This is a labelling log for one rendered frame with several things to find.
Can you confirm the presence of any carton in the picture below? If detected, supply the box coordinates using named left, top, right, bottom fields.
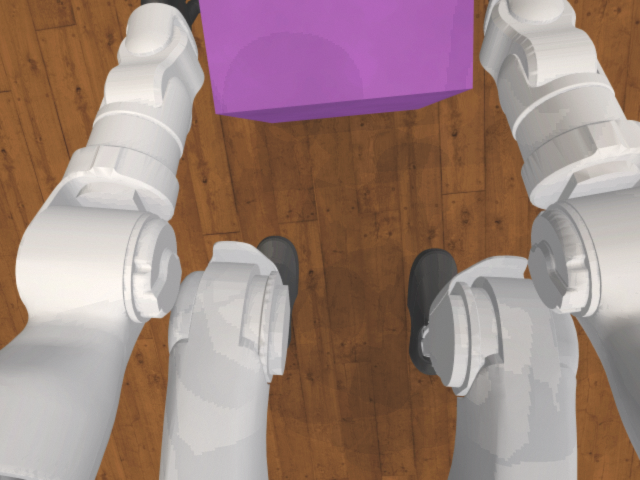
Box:
left=199, top=0, right=474, bottom=123

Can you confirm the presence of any right robot shin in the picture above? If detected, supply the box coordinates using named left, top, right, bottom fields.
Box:
left=421, top=255, right=579, bottom=377

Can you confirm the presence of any right robot forearm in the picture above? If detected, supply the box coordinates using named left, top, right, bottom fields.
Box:
left=479, top=0, right=640, bottom=210

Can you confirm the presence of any left robot hand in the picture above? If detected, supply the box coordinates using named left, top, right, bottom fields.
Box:
left=141, top=0, right=200, bottom=32

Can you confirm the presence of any right robot upper arm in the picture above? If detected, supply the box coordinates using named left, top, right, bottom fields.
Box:
left=528, top=186, right=640, bottom=460

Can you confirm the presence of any left robot thigh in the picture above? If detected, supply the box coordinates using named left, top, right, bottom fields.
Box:
left=159, top=261, right=290, bottom=480

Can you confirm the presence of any left robot upper arm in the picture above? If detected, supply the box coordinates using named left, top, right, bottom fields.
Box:
left=0, top=205, right=182, bottom=480

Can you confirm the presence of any left robot forearm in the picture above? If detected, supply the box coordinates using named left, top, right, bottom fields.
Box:
left=15, top=3, right=204, bottom=305

